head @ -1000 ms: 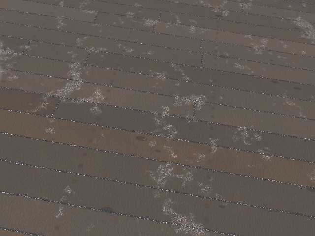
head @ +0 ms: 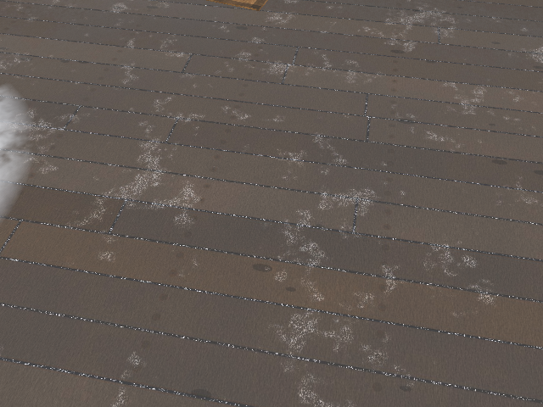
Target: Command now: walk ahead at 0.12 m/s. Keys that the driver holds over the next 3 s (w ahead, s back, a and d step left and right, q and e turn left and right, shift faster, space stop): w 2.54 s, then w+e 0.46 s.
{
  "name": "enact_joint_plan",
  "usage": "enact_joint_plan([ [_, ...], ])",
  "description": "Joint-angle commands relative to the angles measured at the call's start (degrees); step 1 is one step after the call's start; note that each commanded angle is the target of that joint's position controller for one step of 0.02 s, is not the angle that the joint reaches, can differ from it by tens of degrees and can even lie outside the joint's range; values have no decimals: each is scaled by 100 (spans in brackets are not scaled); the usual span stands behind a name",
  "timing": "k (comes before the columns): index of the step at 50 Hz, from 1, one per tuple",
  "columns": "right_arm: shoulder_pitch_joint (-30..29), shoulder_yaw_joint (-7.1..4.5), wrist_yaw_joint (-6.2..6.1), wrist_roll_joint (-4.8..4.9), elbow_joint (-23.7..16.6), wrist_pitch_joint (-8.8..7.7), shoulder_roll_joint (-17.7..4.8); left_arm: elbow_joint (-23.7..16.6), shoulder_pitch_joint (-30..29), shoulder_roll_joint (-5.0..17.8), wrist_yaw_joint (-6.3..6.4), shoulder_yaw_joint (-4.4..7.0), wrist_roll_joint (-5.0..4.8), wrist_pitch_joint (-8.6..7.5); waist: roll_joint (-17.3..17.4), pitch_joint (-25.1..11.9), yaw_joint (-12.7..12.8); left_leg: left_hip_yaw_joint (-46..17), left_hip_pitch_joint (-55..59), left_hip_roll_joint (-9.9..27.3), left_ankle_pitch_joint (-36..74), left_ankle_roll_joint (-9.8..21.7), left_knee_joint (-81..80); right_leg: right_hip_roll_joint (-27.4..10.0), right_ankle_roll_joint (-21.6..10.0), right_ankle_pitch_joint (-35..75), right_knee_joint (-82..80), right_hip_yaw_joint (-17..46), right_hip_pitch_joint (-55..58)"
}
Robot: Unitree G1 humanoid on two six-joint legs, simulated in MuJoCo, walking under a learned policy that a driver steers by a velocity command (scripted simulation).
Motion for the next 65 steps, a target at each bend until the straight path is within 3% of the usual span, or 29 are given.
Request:
enact_joint_plan([
  [1,220,-190,-21,54,-62,-21,-693,-33,163,580,21,124,-60,-31,40,-139,-28,-215,-73,141,-444,326,-380,98,-267,-727,-188,-33,-290],
  [4,432,-203,-11,175,-16,-213,-783,-143,15,485,12,79,-124,-249,272,708,-149,-1003,-567,578,-2558,716,-879,30,-482,-1883,57,194,-1251],
  [8,565,-268,81,148,-5,-425,-1076,-264,12,408,-132,70,-171,-632,1067,662,-54,-2761,-124,1650,-2071,1335,-1593,99,-651,-767,921,-50,-1693],
  [11,-543,-169,110,174,-461,-426,-790,277,1371,686,-233,184,-159,-718,290,280,669,-1058,-1151,800,25,639,-280,-252,-980,-378,-567,659,277],
  [12,-823,-99,116,168,-715,-533,-490,559,2116,1298,-234,382,-175,-714,-1145,129,778,231,-2321,-114,640,108,1538,-1013,-1334,37,-1232,2228,1594],
  [13,-683,-136,98,169,-706,-635,-682,519,2253,1284,-270,368,-57,-706,-1547,135,812,227,-3569,-198,-1196,-47,2815,-1942,-1746,1181,-1551,3544,2320],
  [14,-483,-180,127,239,-607,-665,-835,438,2033,848,-286,242,17,-713,-775,271,564,-98,-4047,133,-1372,71,3525,-2020,-1716,1647,-1331,3238,2390],
  [16,-468,-138,179,245,-600,-650,-628,324,1822,680,-311,163,-4,-686,-351,343,372,71,-4468,557,-580,194,3777,-1830,-1484,2173,-1412,2418,2342],
  [20,-843,-103,296,102,-747,-567,-379,230,1739,297,-174,-6,7,-458,-478,262,302,642,-3609,683,617,-24,2738,-1022,-1071,2876,-1908,972,1494],
  [22,-1423,50,338,130,-996,-567,-110,87,1507,721,-78,62,19,-452,-543,608,366,813,-2707,588,1291,-156,1357,-918,-1081,2611,-2214,606,420],
  [27,-1798,-50,361,195,-1224,-549,-563,189,1862,909,-37,150,-98,-513,-650,605,221,679,-1949,357,1871,127,56,-1271,-966,2955,-2278,502,861],
  [29,-1332,-169,345,173,-1128,-546,-799,150,1764,1009,-46,202,-60,-467,-761,107,-142,733,-1265,173,1638,346,72,-1363,-821,4799,-1505,374,1273],
  [31,264,-384,270,188,-640,-488,-1141,45,1640,959,-52,188,25,-359,-727,-884,-939,775,832,82,1494,668,70,-1018,-578,5608,493,110,706],
  [32,1239,-477,200,112,-426,-445,-1540,-116,1766,671,-61,86,159,-357,134,-1683,-1132,-707,2587,1300,1078,1024,178,-617,-467,3426,2386,-26,-695],
  [33,1380,-438,298,29,-287,-467,-1650,-88,2564,-188,-134,-125,24,-470,1744,-2595,-591,-3668,3697,2558,-692,1926,-955,425,-260,-1228,4192,359,-2318],
  [34,1033,-295,319,80,-309,-500,-1068,-150,1938,547,-181,42,-144,-608,1082,-1737,-727,-3865,2939,2314,-1378,1640,-1568,131,-386,-1289,4812,782,-2901],
  [35,469,-234,315,105,-371,-538,-900,-390,1307,828,-195,139,-282,-682,783,-762,-575,-2939,1976,2163,-1072,1408,-1717,-150,-481,-726,4812,570,-3210],
  [36,52,-206,334,68,-427,-580,-851,-450,1063,772,-156,133,-248,-709,203,-424,-378,-2274,1122,1970,-236,1319,-1871,-436,-477,-199,4561,476,-2936],
  [38,-221,-159,371,-61,-411,-642,-712,-436,1186,593,-126,172,-113,-624,252,-279,-13,-1397,158,1624,793,1271,-2095,-761,-412,225,4136,473,-2316],
  [40,-248,-142,374,-13,-294,-667,-697,-458,1300,400,-96,172,-103,-483,455,-218,182,-1027,-297,1520,709,1318,-2394,-848,-329,255,3766,398,-2155],
  [45,277,-213,199,-10,-48,-661,-1058,-923,190,474,-75,193,20,-439,262,156,-40,-628,-281,1514,982,1363,-2668,-949,-22,1563,2262,320,-3012],
  [51,951,-227,110,125,230,-556,-1158,-1263,-930,366,-226,102,-54,-531,185,213,-462,-80,263,1413,1218,1087,-2430,-566,39,2398,512,-7,-2586],
  [56,991,-282,103,141,320,-382,-1260,-1426,-821,680,-352,182,-85,-605,369,28,-203,-166,1164,1731,2101,854,-1599,-325,-321,1391,-62,-111,-2102],
  [58,914,-186,100,63,245,-327,-1045,-988,799,1183,-289,439,-67,-618,214,-1006,540,280,578,1203,3199,533,436,-311,-685,1377,-90,-97,164],
  [59,1421,1,125,-27,56,-407,-498,-848,1623,1845,-258,593,58,-595,-975,-1994,512,688,-1412,486,1499,147,2741,-1764,-1447,1086,-119,2052,2441],
  [60,1548,61,147,63,137,-545,-341,-741,1862,1630,-303,544,-5,-561,-1745,-2418,511,157,-2750,-103,-1429,30,3950,-2300,-1953,86,-1156,4112,3111],
  [61,1104,-100,175,216,71,-648,-1008,-826,1479,1193,-313,396,-25,-583,-1136,-1686,526,-246,-3342,281,-1272,172,4500,-2123,-1663,-386,-1279,3606,2567],
  [63,393,-128,148,189,-59,-674,-1031,-1015,602,762,-320,253,33,-585,-328,-627,254,20,-3197,849,-254,292,4029,-1606,-1284,405,-1555,2114,1009],
  [65,546,-149,133,102,-24,-555,-874,-1049,311,649,-336,218,84,-625,-526,-422,-58,-12,-2612,1108,254,198,3512,-1392,-1284,1150,-1869,1551,253],
])
Next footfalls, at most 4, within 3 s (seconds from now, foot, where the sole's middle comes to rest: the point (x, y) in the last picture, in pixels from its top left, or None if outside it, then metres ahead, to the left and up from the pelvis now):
0.62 left None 0.39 0.10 -0.77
1.16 right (348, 351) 0.66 -0.16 -0.77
1.72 left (265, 249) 0.98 0.06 -0.77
2.26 right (340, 180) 1.28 -0.18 -0.77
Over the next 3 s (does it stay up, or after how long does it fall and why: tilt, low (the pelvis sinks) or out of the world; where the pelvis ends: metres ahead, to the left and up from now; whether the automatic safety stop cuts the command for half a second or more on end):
stays up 1.50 -0.03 0.01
